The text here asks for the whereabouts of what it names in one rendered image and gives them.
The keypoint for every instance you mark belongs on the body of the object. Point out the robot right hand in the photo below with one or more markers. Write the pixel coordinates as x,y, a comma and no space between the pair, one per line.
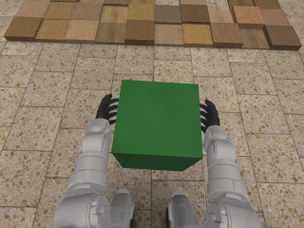
212,116

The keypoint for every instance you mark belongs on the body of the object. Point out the right robot upper arm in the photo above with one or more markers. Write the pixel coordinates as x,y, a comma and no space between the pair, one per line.
221,214

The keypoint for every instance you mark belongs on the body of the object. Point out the robot left thigh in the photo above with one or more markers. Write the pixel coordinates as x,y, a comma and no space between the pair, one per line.
121,210

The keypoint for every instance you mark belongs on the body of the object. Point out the robot left hand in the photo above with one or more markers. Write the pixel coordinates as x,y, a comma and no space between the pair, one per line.
104,108

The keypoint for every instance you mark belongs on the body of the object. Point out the right robot forearm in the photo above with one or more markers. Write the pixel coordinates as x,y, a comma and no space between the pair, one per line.
223,169

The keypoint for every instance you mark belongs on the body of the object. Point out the right robot shin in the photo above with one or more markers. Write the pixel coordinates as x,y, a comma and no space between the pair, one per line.
178,192

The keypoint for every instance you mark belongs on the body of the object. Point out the left robot upper arm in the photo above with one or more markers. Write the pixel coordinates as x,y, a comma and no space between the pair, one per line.
84,211

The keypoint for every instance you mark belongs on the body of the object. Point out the left robot forearm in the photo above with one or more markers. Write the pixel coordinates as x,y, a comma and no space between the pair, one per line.
90,170

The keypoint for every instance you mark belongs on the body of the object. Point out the carton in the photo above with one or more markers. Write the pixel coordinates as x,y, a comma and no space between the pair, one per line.
158,126

